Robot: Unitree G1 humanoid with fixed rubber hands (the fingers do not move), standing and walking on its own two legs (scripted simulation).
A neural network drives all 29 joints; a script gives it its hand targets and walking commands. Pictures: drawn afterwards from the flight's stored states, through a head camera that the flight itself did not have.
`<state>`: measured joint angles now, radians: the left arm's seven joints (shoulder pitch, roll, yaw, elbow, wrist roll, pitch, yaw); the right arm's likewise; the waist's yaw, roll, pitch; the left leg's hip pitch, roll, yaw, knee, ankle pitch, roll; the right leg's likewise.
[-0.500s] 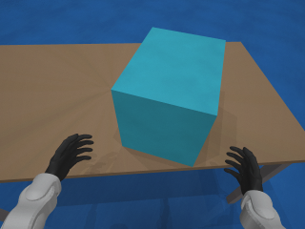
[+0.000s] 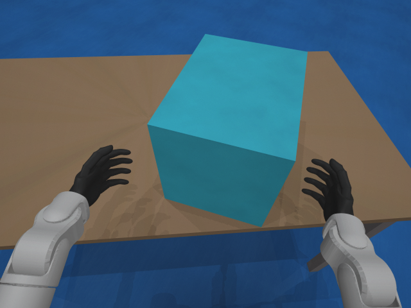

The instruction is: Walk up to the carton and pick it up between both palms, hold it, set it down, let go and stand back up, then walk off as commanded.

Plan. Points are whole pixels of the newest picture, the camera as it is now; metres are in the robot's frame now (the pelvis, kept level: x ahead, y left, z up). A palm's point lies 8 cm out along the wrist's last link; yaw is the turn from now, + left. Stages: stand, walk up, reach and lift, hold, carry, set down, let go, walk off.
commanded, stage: reach and lift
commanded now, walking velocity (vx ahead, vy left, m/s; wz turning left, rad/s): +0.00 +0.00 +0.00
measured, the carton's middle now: (232, 128) +0.48 -0.04 +0.05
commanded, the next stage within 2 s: none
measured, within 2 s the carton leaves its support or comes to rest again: neither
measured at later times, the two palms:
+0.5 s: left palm (84, 139) +0.36 +0.24 +0.14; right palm (336, 162) +0.32 -0.19 +0.13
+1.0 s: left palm (93, 98) +0.42 +0.22 +0.18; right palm (344, 128) +0.37 -0.20 +0.16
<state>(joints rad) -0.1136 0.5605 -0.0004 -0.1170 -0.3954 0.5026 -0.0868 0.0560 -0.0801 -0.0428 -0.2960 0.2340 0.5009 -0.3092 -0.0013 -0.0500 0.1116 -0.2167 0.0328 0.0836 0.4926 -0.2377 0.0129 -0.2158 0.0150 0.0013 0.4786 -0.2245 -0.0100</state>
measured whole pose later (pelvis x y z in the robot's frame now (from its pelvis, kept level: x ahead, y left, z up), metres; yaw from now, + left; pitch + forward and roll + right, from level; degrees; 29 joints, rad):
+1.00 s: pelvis -0.01 +0.00 +0.00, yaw +0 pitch -2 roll +0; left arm -0.83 0.56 0.00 0.54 -0.39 0.54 -0.11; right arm -0.65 -0.15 -0.17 0.28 0.25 0.50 -0.29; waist -0.06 -0.04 0.10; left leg -0.22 0.03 0.08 0.47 -0.21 0.01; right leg -0.22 0.02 0.00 0.45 -0.20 -0.01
